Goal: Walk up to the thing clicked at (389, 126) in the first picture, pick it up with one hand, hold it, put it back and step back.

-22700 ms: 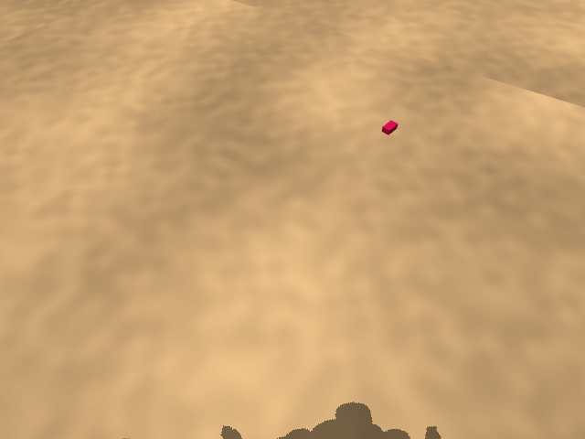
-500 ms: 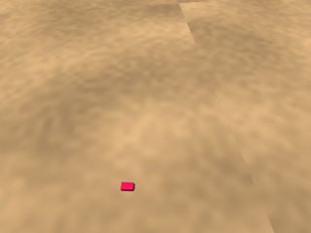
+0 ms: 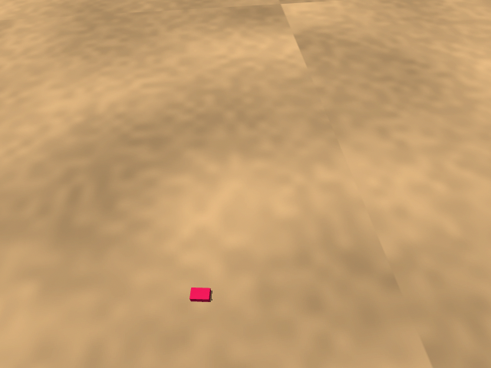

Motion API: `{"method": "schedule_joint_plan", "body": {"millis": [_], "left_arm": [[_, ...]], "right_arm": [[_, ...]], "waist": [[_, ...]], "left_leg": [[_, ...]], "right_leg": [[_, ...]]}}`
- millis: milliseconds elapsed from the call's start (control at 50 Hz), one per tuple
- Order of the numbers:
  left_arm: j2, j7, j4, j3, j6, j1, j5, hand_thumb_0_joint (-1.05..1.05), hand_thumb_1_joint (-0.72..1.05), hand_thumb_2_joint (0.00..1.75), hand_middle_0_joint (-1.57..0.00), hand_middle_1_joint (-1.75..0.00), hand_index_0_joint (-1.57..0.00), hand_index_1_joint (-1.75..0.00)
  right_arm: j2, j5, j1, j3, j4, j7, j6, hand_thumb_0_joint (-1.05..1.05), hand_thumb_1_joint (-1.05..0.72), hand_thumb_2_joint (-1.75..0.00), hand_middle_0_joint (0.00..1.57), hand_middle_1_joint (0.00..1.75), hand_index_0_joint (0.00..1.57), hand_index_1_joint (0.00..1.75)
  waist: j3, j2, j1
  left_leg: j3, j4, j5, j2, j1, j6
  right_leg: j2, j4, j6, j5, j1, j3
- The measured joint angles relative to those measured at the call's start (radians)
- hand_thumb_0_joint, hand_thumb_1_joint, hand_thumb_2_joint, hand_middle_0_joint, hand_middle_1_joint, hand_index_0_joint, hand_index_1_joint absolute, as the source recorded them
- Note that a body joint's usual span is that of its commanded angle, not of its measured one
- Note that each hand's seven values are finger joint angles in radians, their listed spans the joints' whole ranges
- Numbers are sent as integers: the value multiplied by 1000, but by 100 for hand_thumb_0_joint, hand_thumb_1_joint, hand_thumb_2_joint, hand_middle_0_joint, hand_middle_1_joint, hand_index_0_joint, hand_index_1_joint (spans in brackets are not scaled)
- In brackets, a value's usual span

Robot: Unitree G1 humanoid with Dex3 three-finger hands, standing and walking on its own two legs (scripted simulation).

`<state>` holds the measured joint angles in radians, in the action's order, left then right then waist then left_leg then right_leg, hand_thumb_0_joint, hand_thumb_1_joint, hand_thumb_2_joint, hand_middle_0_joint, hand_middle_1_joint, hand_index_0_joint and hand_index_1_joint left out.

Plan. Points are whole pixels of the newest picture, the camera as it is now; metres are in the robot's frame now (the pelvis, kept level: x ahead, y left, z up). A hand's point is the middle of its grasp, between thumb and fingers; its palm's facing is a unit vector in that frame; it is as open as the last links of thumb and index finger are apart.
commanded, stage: stand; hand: left
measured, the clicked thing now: (200, 294) +0.47 +0.22 -0.77
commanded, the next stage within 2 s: none
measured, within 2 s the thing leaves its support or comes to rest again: neither
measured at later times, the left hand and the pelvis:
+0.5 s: hand out of the picture +0.06 +0.25 -0.16, palm faces -0.03 -0.94 -0.35, open 7.4 cm; pelvis +0.00 +0.00 +0.00, yaw +0 degrees
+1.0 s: hand out of the picture +0.06 +0.25 -0.16, palm faces -0.03 -0.94 -0.35, open 7.4 cm; pelvis +0.00 +0.00 +0.00, yaw +0 degrees
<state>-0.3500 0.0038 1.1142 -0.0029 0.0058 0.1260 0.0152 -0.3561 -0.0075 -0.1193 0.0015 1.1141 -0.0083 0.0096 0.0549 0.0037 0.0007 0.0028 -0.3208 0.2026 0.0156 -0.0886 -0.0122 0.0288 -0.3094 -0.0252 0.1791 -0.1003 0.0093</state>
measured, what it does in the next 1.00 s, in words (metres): stands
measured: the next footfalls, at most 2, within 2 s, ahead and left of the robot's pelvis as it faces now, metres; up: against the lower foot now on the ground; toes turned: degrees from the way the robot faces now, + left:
none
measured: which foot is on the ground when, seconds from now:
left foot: down 0.00-1.00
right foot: down 0.00-1.00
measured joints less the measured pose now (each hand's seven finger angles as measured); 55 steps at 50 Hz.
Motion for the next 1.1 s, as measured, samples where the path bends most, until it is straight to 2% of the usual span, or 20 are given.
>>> {"method": "schedule_joint_plan", "body": {"millis": [1100], "left_arm": [[-1, 0, -1, -1, 0, 4, 1, 0, 90, 90, -20, -30, -20, -30]], "right_arm": [[1, 0, -4, -1, -4, 0, 1, 1, -91, -90, 21, 30, 20, 30]], "waist": [[-2, 1, -2]], "left_leg": [[0, -3, -3, -3, 1, 2]], "right_leg": [[3, -4, -2, -1, 0, 0]]}}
